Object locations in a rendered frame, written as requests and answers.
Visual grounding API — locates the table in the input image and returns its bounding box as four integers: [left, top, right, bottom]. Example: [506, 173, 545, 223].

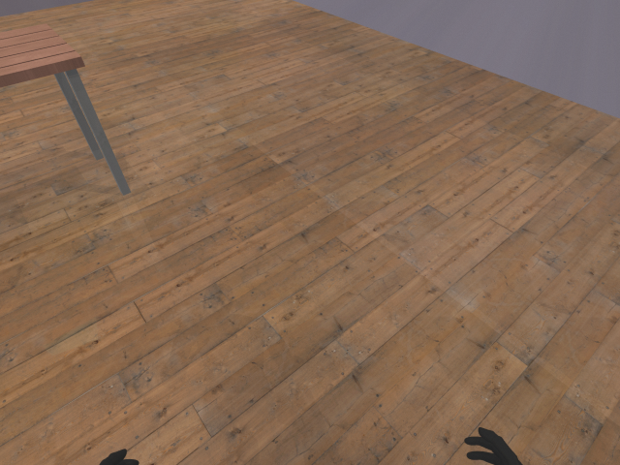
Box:
[0, 24, 131, 196]

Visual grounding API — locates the robot right hand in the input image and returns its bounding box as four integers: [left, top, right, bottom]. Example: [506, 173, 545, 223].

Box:
[464, 427, 522, 465]

